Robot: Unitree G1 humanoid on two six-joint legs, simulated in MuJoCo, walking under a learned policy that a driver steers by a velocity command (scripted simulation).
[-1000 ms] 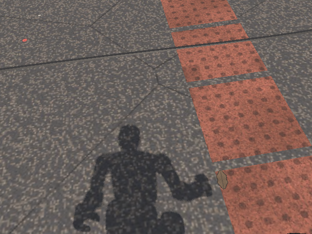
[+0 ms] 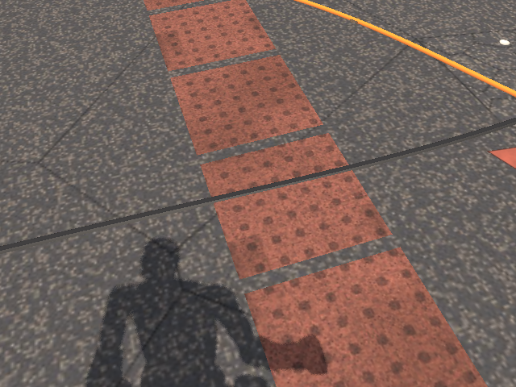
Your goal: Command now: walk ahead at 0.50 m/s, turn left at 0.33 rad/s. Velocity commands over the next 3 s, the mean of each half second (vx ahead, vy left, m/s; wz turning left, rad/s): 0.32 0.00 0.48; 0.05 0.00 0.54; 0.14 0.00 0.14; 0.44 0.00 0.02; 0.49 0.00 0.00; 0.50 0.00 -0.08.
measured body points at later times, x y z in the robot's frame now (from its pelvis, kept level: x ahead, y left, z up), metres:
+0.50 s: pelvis +0.22 +0.06 -0.01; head +0.27 +0.09 +0.43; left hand +0.31 +0.38 -0.12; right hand +0.43 -0.17 -0.11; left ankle +0.26 +0.15 -0.75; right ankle +0.31 -0.10 -0.68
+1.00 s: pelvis +0.29 +0.04 -0.01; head +0.33 +0.05 +0.44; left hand +0.25 +0.35 -0.10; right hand +0.58 -0.11 -0.11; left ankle +0.21 +0.15 -0.70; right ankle +0.38 -0.06 -0.75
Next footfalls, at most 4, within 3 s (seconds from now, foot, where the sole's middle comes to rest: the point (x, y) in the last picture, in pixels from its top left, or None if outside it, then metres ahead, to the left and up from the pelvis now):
0.26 left None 0.30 0.16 -0.78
0.72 right None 0.41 -0.04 -0.78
1.10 left None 0.24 0.17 -0.78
1.52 right None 0.42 0.00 -0.78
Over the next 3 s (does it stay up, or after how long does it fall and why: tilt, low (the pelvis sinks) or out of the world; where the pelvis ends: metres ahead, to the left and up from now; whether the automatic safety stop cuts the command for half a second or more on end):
stays up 0.94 0.51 -0.01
